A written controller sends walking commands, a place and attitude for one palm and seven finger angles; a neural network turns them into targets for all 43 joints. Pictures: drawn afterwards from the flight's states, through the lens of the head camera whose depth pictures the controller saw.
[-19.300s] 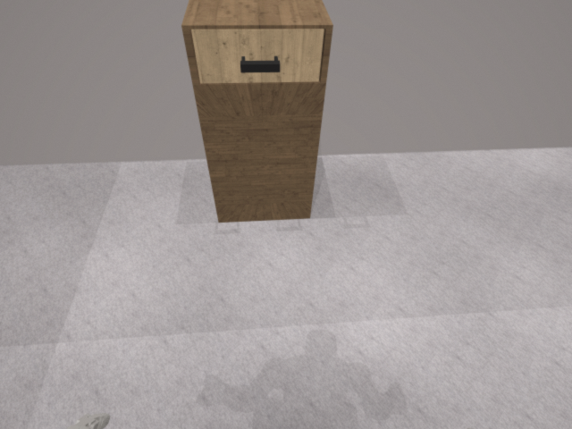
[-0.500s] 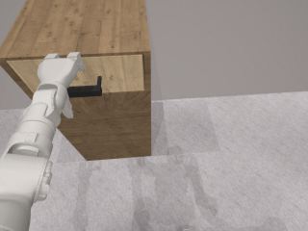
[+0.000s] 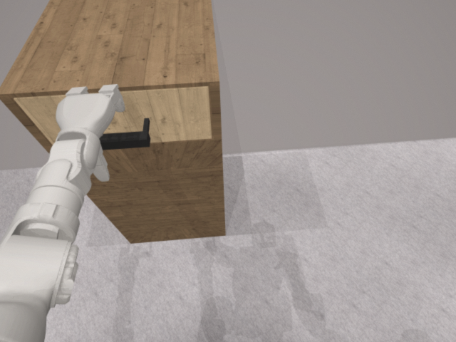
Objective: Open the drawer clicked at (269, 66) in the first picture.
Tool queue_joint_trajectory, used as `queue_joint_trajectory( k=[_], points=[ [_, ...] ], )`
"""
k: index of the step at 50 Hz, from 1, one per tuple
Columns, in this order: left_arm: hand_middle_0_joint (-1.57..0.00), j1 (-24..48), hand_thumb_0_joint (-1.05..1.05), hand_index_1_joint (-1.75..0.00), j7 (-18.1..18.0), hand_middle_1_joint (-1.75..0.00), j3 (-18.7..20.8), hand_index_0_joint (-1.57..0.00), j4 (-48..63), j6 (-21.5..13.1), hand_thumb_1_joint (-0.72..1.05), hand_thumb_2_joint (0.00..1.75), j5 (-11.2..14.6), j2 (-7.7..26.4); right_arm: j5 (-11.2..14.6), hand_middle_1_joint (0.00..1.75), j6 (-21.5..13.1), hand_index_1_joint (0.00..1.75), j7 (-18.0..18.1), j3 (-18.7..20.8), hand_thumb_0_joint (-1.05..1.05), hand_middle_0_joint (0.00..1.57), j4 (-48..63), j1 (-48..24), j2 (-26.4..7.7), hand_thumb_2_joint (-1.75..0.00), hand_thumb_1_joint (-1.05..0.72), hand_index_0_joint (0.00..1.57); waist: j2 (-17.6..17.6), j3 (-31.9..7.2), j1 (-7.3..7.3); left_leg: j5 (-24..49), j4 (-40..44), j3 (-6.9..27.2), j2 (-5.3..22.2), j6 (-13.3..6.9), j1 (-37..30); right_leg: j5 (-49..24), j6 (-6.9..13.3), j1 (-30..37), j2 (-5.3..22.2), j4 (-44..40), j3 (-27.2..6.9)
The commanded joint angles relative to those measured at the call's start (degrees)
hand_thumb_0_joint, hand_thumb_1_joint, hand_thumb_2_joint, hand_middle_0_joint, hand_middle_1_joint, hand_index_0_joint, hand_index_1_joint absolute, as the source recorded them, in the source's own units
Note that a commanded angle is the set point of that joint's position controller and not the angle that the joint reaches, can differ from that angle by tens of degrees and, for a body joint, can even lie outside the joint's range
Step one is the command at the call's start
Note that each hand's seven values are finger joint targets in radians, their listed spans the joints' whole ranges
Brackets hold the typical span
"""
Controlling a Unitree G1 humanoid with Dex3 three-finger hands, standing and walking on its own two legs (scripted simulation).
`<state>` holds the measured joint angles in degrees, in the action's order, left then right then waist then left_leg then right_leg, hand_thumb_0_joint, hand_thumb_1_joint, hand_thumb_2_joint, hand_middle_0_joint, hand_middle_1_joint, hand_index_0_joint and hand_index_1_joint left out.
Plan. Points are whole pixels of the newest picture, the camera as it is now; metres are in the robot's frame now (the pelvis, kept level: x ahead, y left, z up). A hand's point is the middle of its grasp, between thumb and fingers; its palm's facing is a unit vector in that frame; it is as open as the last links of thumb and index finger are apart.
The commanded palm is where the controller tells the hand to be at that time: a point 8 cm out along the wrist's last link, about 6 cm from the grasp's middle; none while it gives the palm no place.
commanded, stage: re-aim the fingers above the handle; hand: left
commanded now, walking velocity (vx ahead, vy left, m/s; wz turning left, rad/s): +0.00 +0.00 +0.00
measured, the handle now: (122, 132) +0.54 +0.22 +0.01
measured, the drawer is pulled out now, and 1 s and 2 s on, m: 0.00 0.00 0.00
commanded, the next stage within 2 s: lower the fingers behind the handle in 0.38 s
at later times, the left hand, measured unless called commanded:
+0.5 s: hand (103, 131) +0.48 +0.22 +0.08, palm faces -0.03 -0.01 -1.00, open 13.8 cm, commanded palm +0.46 +0.23 +0.13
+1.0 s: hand (110, 144) +0.48 +0.22 +0.04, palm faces -0.03 -0.01 -1.00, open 13.8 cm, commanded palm +0.46 +0.22 +0.09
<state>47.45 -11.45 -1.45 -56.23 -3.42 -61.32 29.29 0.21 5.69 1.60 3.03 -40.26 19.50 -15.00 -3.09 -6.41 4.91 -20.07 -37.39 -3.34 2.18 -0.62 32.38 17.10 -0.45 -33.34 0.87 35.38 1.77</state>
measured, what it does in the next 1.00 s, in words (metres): stands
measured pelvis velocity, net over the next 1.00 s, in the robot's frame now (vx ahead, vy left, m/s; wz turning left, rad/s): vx -0.01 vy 0.00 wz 0.00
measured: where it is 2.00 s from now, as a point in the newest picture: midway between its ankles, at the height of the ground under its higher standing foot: outside the picture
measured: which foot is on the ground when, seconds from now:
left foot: down 0.00-1.00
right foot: down 0.00-1.00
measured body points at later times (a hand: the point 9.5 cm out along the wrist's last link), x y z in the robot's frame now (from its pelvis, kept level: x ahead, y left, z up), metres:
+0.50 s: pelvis +0.00 +0.00 +0.00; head +0.07 -0.02 +0.44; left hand +0.48 +0.22 +0.13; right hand +0.02 -0.28 -0.13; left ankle -0.03 +0.11 -0.72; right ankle -0.01 -0.13 -0.72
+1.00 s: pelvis -0.01 +0.00 -0.01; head +0.08 -0.01 +0.43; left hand +0.48 +0.22 +0.10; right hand +0.02 -0.27 -0.14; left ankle -0.03 +0.11 -0.72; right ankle -0.01 -0.13 -0.72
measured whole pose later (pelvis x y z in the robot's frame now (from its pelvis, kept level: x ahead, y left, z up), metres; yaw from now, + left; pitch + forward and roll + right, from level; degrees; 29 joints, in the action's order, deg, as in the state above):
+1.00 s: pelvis -0.01 +0.00 -0.01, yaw +0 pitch +17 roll -1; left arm 49.6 -16.5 -1.9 -61.4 -2.2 -63.3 27.7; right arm -0.5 3.7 1.2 3.4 -41.1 19.1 -14.7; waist -2.6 -6.8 6.0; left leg -20.6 -40.6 -3.2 2.2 -0.7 37.3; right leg 17.5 -0.5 -38.1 0.9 38.3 1.7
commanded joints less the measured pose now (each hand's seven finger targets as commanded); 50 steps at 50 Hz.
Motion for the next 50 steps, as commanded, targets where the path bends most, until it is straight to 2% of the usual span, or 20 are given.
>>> queue_joint_trajectory(
  k=[1,3,5,7,9,16,20,21,24,28,29,31,33,36,40,42,45,46,48,50],
  points=[
    [-0.3,29.69,0.0,-1.2,-2.8,-1.2,3.34,-0.3,12.86,-0.32,-0.5,0.3,-0.09,15.19,0.02,0.3,-1.7,0.3,0.69,3.34,0.0,0.2,3.45,5.6,-8.88,-0.9,-0.9,0.2,-0.62,-23.17,0.97,24.89,2.0,1.2,-2.85,-1.77,-13.25,-20.31,1.73,11.46,-3.28,-1.86,-0.29],
    [-0.3,29.81,0.0,-1.2,-2.67,-1.2,0.26,-0.3,12.44,-0.12,-0.5,0.3,0.09,10.9,0.06,0.3,-1.91,0.3,0.52,3.48,0.0,0.2,3.38,5.55,-8.51,-0.9,-0.9,0.2,-1.34,-22.25,1.63,25.68,1.72,1.46,-2.77,-1.64,-14.56,-19.81,1.83,9.51,-3.49,-1.91,0.07],
    [-0.3,30.06,0.0,-1.2,-2.63,-1.2,1.08,-0.3,11.8,-0.01,-0.5,0.3,0.54,11.49,-0.1,0.3,-1.95,0.3,0.57,3.57,0.0,0.2,3.04,5.85,-8.76,-0.9,-0.9,0.2,0.3,-22.64,1.78,25.65,1.59,1.55,-2.78,-1.71,-14.51,-19.69,1.8,10.03,-3.47,-2.12,-0.01],
    [-0.3,31.17,0.0,-1.2,-2.93,-1.2,0.96,-0.3,10.43,0.59,-0.5,0.3,0.08,12.02,-0.03,0.3,-2.03,0.3,0.57,3.29,0.0,0.2,2.77,5.84,-8.82,-0.9,-0.9,0.2,-0.53,-21.33,1.89,23.88,1.84,1.58,-2.9,-1.62,-13.44,-18.74,1.81,8.96,-3.41,-2.03,-0.05],
    [-0.3,30.37,0.0,-1.2,-3.4,-1.2,3.34,-0.3,9.64,0.95,-0.5,0.3,-0.31,14.55,-0.12,0.3,-2.09,0.3,0.6,3.25,0.0,0.2,2.81,5.82,-8.94,-0.9,-0.9,0.2,-0.34,-22.47,1.15,23.96,1.98,1.58,-2.87,-1.57,-12.97,-19.03,1.91,10.06,-3.39,-1.7,-0.05],
    [-0.3,29.34,0.0,-1.2,-3.13,-1.2,3.24,-0.3,8.37,1.87,-0.5,0.3,-0.61,14.66,-0.12,0.3,-2.2,0.3,0.57,2.95,0.0,0.2,3.68,5.61,-8.88,-0.9,-0.9,0.2,0.49,-23.77,0.64,24.56,2.05,0.84,-2.93,-1.71,-11.48,-21.19,1.65,12.6,-3.16,-1.44,-0.29],
    [-0.3,27.25,0.0,-1.2,-2.57,-1.2,6.09,-0.3,9.9,0.88,-0.5,0.3,-0.43,17.76,-0.12,0.3,-2.09,0.3,0.89,3.1,0.0,0.2,4.15,5.45,-9.03,-0.9,-0.9,0.2,1.38,-25.13,-0.25,25.66,2.06,0.43,-2.97,-1.85,-10.9,-23.53,1.58,15.49,-3.07,-1.49,-0.69],
    [-0.3,26.34,0.0,-1.2,-2.39,-1.2,4.4,-0.3,9.67,0.83,-0.5,0.3,-0.36,15.9,-0.02,0.3,-2.13,0.3,0.79,3.06,0.0,0.2,4.27,5.51,-8.81,-0.9,-0.9,0.2,0.8,-24.52,-0.05,25.54,2.14,0.4,-3.04,-1.89,-11.09,-23.46,1.51,14.8,-3.11,-1.49,-0.56],
    [-0.3,24.77,0.0,-1.2,-2.21,-1.2,5.26,-0.3,10.56,0.25,-0.5,0.3,-0.19,16.54,0.03,0.3,-2.17,0.3,0.86,3.31,0.0,0.2,4.05,5.46,-8.91,-0.9,-0.9,0.2,1.07,-23.31,-0.36,25.07,2.35,0.28,-3.0,-1.9,-11.25,-22.87,1.5,14.38,-3.21,-1.89,-0.49],
    [-0.3,24.25,0.0,-1.2,-1.93,-1.2,2.8,-0.3,9.21,-0.28,-0.5,0.3,0.13,13.89,0.22,0.3,-2.12,0.3,0.93,3.23,0.0,0.2,3.39,5.56,-9.16,-0.9,-0.9,0.2,2.21,-19.84,0.75,22.6,2.69,0.45,-2.92,-1.84,-10.2,-20.58,1.43,11.79,-3.15,-2.44,-0.33],
    [-0.3,25.44,0.0,-1.2,-2.04,-1.2,2.28,-0.3,9.75,-0.61,-0.5,0.3,0.23,13.37,0.19,0.3,-2.21,0.3,0.89,3.37,0.0,0.2,3.15,5.8,-9.1,-0.9,-0.9,0.2,1.75,-19.99,1.11,22.2,2.63,0.51,-2.89,-1.88,-10.72,-20.09,1.49,11.34,-3.16,-2.58,-0.43],
    [-0.3,26.16,0.0,-1.2,-2.44,-1.2,4.42,-0.3,10.97,-1.89,-0.5,0.3,0.1,15.98,-0.05,0.3,-2.28,0.3,1.0,3.59,0.0,0.2,2.94,6.19,-9.18,-0.9,-0.9,0.2,0.88,-21.9,0.8,23.05,1.99,0.66,-3.02,-1.95,-11.31,-20.61,1.52,11.89,-3.12,-2.15,-0.81],
    [-0.3,26.72,0.0,-1.2,-3.01,-1.2,2.22,-0.3,10.78,-2.42,-0.5,0.3,-0.23,13.11,-0.05,0.3,-2.44,0.3,1.01,3.61,0.0,0.2,2.73,6.3,-8.75,-0.9,-0.9,0.2,0.33,-21.4,1.43,22.51,1.54,0.95,-3.13,-1.83,-11.4,-19.25,1.65,9.79,-3.25,-1.83,-0.51],
    [-0.3,28.51,0.0,-1.2,-4.74,-1.2,3.3,-0.3,11.62,-3.07,-0.5,0.3,-0.62,13.73,-0.54,0.3,-2.79,0.3,0.74,3.94,0.0,0.2,2.11,6.84,-8.79,-0.9,-0.9,0.2,-1.58,-23.57,1.43,24.66,0.49,1.38,-2.94,-1.69,-12.77,-19.49,1.82,8.38,-3.39,-0.87,-0.53],
    [-0.3,27.76,0.0,-1.2,-6.84,-1.2,4.34,-0.3,9.42,-1.57,-0.5,0.3,-1.31,13.85,-0.73,0.3,-2.87,0.3,0.22,3.95,0.0,0.2,1.87,7.17,-8.8,-0.9,-0.9,0.2,-0.56,-24.99,1.09,26.59,-0.44,1.65,-2.91,-1.37,-11.54,-20.43,1.98,8.39,-3.64,0.37,0.01],
    [-0.3,27.97,0.0,-1.2,-7.52,-1.2,2.93,-0.3,6.99,0.01,-0.5,0.3,-1.77,12.57,-0.56,0.3,-2.96,0.3,0.03,3.75,0.0,0.2,1.67,6.96,-8.83,-0.9,-0.9,0.2,-0.91,-22.26,1.6,24.43,-0.33,1.56,-2.81,-1.24,-10.04,-18.87,1.92,6.36,-3.65,0.46,0.23],
    [-0.3,29.35,0.0,-1.2,-7.75,-1.2,3.56,-0.3,6.8,1.21,-0.5,0.3,-1.9,13.27,-0.73,0.3,-2.97,0.3,0.0,3.83,0.0,0.2,1.65,7.37,-9.09,-0.9,-0.9,0.2,-0.4,-24.64,1.89,25.89,-0.8,1.91,-2.6,-1.3,-11.1,-19.32,1.96,6.68,-3.75,0.72,0.24],
    [-0.3,29.42,0.0,-1.2,-7.52,-1.2,2.17,-0.3,6.79,1.38,-0.5,0.3,-1.94,11.93,-0.74,0.3,-2.99,0.3,0.0,3.73,0.0,0.2,1.87,7.52,-8.88,-0.9,-0.9,0.2,-1.36,-25.72,1.88,26.23,-1.02,1.81,-2.68,-1.31,-11.43,-19.74,1.85,6.69,-3.66,1.02,0.07],
    [-0.3,28.32,0.0,-1.2,-7.22,-1.2,2.17,-0.3,5.59,1.62,-0.5,0.3,-1.85,11.46,-0.79,0.3,-3.06,0.3,0.02,3.79,0.0,0.2,1.8,7.56,-8.86,-0.9,-0.9,0.2,-1.0,-24.57,1.96,25.09,-1.11,1.65,-2.61,-1.34,-10.93,-18.92,1.79,6.11,-3.73,0.79,0.16],
    [-0.3,29.1,0.0,-1.2,-7.07,-1.2,4.53,-0.3,4.66,1.44,-0.5,0.3,-1.89,14.99,-0.83,0.3,-2.94,0.3,0.41,3.4,0.0,0.2,1.65,7.65,-9.35,-0.9,-0.9,0.2,1.54,-23.59,2.1,22.96,-0.82,1.61,-2.61,-1.55,-8.47,-18.64,1.72,7.17,-3.62,0.69,-0.03]
  ],
)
